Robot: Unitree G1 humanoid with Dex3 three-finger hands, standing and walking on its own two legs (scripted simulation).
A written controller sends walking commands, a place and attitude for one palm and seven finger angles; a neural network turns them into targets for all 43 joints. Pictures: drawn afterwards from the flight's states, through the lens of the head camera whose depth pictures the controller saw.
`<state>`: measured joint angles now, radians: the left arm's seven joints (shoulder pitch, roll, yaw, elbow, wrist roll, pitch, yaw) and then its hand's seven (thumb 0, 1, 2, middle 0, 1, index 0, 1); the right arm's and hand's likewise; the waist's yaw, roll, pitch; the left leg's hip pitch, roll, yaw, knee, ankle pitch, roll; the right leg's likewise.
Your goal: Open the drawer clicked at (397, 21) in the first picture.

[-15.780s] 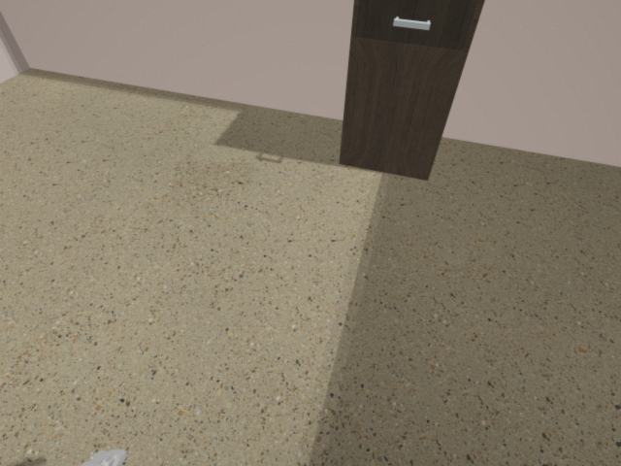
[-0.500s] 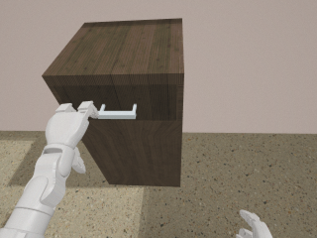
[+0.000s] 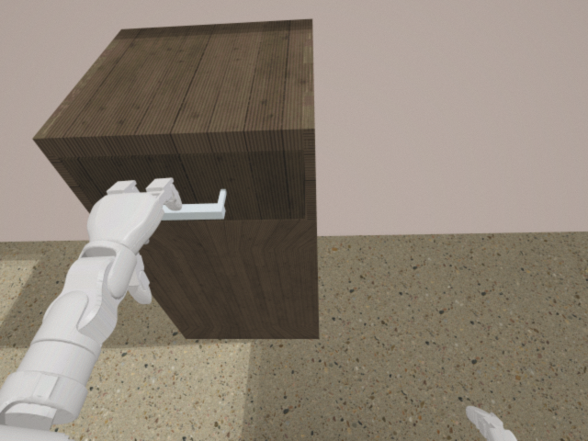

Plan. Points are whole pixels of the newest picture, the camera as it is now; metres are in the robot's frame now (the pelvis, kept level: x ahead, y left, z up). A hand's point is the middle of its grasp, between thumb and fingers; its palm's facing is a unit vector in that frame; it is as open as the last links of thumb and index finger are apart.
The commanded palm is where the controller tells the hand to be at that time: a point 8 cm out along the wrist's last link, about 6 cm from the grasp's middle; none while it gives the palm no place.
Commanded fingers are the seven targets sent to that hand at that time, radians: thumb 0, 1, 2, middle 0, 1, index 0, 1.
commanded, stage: move the hooked fingers above the handle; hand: left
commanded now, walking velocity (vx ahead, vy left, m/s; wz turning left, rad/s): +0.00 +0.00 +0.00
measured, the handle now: (189, 203) +0.51 +0.26 -0.01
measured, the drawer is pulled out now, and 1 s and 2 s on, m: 0.00 0.00 0.00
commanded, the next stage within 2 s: lower the fingers behind the handle in 1.78 s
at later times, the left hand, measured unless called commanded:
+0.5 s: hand (164, 216) +0.42 +0.26 +0.05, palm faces -0.05 -0.04 -1.00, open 13.8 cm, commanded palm +0.41 +0.26 +0.12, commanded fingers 0.00 -0.50 0.30 -0.30 -1.20 -0.30 -1.20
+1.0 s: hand (184, 196) +0.47 +0.24 +0.05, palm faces +0.01 -0.03 -1.00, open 13.8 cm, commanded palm +0.46 +0.25 +0.10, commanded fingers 0.00 -0.50 0.30 -0.30 -1.20 -0.30 -1.20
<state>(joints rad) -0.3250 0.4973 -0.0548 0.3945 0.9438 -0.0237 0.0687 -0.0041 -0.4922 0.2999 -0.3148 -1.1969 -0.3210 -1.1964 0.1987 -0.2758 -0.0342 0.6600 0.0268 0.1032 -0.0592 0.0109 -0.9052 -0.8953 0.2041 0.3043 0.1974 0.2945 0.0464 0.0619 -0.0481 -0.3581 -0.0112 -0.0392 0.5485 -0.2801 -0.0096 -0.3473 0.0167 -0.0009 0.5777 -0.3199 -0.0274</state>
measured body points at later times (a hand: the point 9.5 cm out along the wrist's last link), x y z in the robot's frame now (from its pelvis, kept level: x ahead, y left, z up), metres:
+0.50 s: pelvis +0.01 +0.02 -0.01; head +0.06 +0.01 +0.44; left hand +0.42 +0.26 +0.11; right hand +0.11 -0.24 -0.14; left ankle +0.00 +0.13 -0.73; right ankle -0.02 -0.10 -0.73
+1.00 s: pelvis +0.00 +0.02 -0.02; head +0.07 +0.01 +0.43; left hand +0.46 +0.24 +0.10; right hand +0.03 -0.25 -0.15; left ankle +0.00 +0.13 -0.73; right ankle -0.02 -0.10 -0.73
